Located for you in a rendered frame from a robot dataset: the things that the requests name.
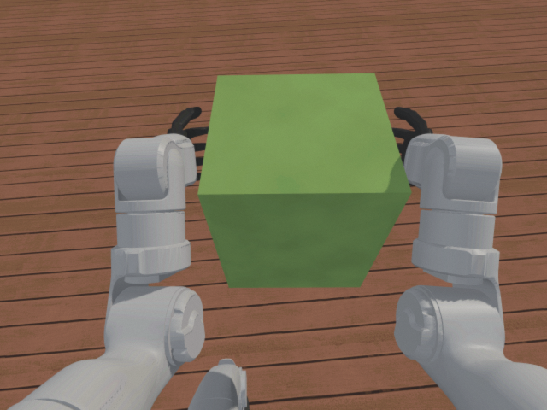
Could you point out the right robot forearm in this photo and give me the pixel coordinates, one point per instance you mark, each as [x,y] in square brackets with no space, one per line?
[459,180]

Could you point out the left robot hand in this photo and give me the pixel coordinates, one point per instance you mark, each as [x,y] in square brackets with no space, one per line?
[179,124]

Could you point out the robot left thigh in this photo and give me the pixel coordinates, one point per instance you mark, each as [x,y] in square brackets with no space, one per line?
[224,387]

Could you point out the robot right upper arm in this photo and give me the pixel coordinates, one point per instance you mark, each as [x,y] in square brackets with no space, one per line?
[456,335]

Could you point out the robot left upper arm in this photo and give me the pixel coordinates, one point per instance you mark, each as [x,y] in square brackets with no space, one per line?
[150,332]

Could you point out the right robot hand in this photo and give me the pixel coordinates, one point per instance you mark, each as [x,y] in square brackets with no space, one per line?
[415,121]

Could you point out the left robot forearm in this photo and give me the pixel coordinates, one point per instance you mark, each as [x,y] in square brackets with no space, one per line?
[150,177]

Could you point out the carton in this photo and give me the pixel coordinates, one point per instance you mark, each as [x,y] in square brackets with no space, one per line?
[302,180]

